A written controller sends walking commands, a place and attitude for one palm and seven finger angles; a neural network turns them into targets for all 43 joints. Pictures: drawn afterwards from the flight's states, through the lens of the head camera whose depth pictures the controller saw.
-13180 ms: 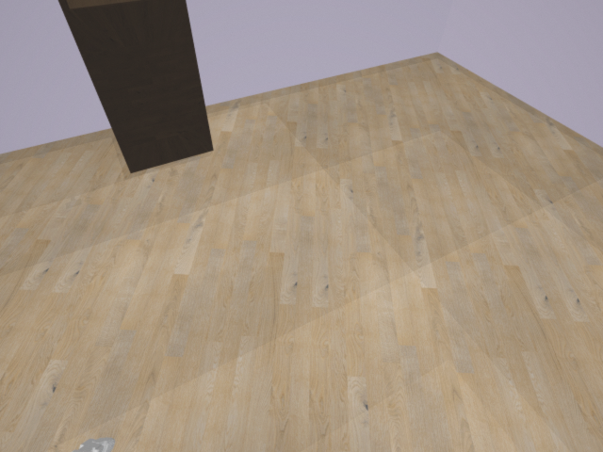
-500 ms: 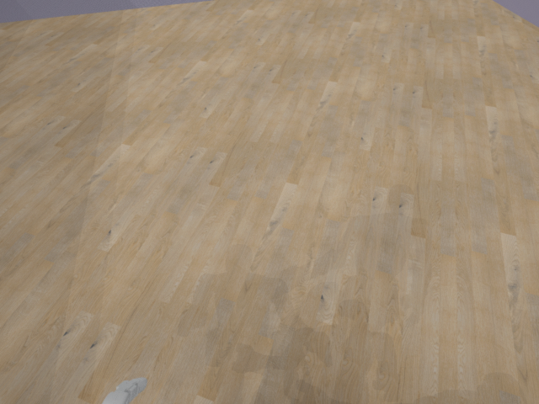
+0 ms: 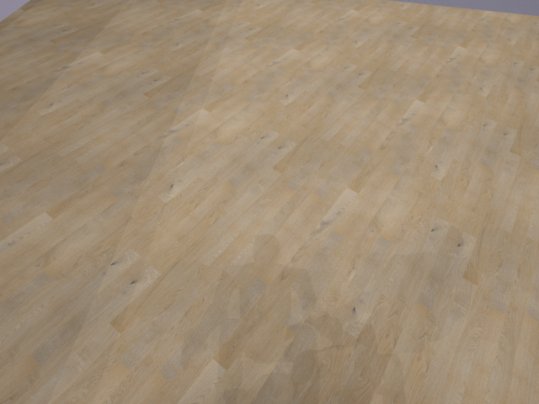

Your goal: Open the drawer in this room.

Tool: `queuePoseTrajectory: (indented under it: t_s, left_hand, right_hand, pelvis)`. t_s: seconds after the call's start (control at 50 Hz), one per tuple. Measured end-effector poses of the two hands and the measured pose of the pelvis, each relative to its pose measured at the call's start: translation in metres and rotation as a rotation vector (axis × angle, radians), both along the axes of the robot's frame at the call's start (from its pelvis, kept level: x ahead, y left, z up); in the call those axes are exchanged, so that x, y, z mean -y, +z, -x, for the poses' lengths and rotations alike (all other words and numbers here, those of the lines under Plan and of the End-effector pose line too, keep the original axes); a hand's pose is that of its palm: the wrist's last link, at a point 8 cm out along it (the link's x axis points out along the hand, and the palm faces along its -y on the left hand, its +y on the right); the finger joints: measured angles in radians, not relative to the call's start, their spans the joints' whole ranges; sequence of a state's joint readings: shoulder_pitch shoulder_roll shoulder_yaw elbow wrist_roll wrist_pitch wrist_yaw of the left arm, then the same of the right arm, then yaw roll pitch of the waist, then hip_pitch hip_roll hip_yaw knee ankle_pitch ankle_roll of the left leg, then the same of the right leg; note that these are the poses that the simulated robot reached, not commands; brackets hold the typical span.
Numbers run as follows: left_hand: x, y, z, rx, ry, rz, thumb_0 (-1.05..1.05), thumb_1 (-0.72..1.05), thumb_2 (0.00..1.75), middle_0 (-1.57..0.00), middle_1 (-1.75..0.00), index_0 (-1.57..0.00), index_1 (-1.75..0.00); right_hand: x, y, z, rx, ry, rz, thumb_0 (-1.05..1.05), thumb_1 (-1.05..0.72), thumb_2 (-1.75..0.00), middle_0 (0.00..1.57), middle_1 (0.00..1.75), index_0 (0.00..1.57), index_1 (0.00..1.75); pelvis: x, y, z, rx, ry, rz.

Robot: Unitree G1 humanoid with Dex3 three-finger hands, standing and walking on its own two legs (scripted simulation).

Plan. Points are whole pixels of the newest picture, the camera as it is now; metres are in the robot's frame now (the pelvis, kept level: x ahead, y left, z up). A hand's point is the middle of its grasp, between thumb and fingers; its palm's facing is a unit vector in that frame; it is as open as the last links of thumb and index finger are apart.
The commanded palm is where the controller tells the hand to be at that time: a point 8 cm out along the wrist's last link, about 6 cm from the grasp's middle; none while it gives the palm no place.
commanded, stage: turn or walk to find it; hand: left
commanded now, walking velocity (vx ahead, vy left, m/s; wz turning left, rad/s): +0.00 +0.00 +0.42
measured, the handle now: out of the picture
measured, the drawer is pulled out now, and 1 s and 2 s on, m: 0.00 0.00 0.00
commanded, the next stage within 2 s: none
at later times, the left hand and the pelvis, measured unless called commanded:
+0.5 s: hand out of the picture +0.06 +0.18 -0.13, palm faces +0.20 -0.94 -0.28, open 7.4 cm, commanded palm none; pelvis -0.02 -0.04 +0.01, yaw +11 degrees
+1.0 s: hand out of the picture -0.14 +0.18 -0.17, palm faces +0.47 -0.84 -0.26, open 7.4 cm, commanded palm none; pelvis -0.06 -0.02 +0.00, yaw +24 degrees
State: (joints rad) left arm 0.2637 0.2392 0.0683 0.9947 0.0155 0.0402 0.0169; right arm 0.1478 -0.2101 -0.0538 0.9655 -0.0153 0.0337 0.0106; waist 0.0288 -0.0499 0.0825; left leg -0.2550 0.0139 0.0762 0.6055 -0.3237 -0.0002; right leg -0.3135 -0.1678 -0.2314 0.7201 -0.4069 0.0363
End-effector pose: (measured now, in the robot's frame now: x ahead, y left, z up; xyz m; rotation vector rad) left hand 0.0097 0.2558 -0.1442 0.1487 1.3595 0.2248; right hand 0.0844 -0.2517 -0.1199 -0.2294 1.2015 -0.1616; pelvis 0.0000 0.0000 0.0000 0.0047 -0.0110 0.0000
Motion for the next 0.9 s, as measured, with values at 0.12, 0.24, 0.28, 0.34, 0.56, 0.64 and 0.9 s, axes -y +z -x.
queuePoseTrajectory:
  t_s: [0.12,0.24,0.28,0.34,0.56,0.64,0.9]
  left_hand:
    - [-0.019,0.010,0.008,-0.005,0.041,-0.004,0.01,0.91,0.90,-0.20,-0.30,-0.19,-0.30]
    - [-0.020,0.023,-0.009,0.081,0.051,-0.019,0.01,0.91,0.90,-0.20,-0.30,-0.19,-0.30]
    - [-0.016,0.027,-0.017,0.109,0.051,-0.026,0.01,0.91,0.90,-0.20,-0.30,-0.19,-0.30]
    - [-0.005,0.032,-0.028,0.152,0.046,-0.036,0.01,0.91,0.90,-0.20,-0.30,-0.19,-0.30]
    - [0.048,0.050,-0.009,0.226,0.104,-0.083,0.00,0.90,0.90,-0.21,-0.30,-0.20,-0.30]
    - [0.059,0.050,0.017,0.182,0.156,-0.077,0.00,0.90,0.90,-0.21,-0.30,-0.20,-0.30]
    - [0.053,0.022,0.136,0.023,0.368,-0.028,0.00,0.90,0.90,-0.21,-0.30,-0.20,-0.30]
  right_hand:
    - [-0.025,0.016,-0.016,0.050,0.056,0.002,0.00,-0.91,-0.90,0.20,0.30,0.20,0.30]
    - [-0.033,0.015,-0.012,0.040,0.079,-0.028,0.00,-0.91,-0.90,0.20,0.30,0.20,0.30]
    - [-0.030,0.011,-0.006,0.026,0.080,-0.038,0.00,-0.91,-0.90,0.20,0.30,0.20,0.30]
    - [-0.022,0.003,0.005,-0.004,0.077,-0.053,0.00,-0.91,-0.90,0.21,0.30,0.20,0.30]
    - [0.031,-0.022,0.030,-0.129,0.109,-0.082,0.01,-0.91,-0.90,0.20,0.30,0.20,0.30]
    - [0.041,-0.017,0.029,-0.153,0.147,-0.070,0.01,-0.91,-0.90,0.20,0.30,0.20,0.30]
    - [-0.007,-0.004,-0.027,-0.074,0.362,-0.014,0.01,-0.91,-0.90,0.20,0.30,0.19,0.30]
  pelvis:
    - [-0.012,0.012,0.004,0.003,0.033,0.018]
    - [-0.010,0.018,0.008,-0.001,0.075,0.017]
    - [-0.007,0.017,0.009,-0.001,0.091,0.013]
    - [0.002,0.015,0.012,-0.002,0.113,0.005]
    - [0.044,0.013,0.023,0.004,0.227,-0.031]
    - [0.051,0.017,0.025,0.002,0.270,-0.039]
    - [0.035,0.011,0.047,-0.007,0.391,-0.019]
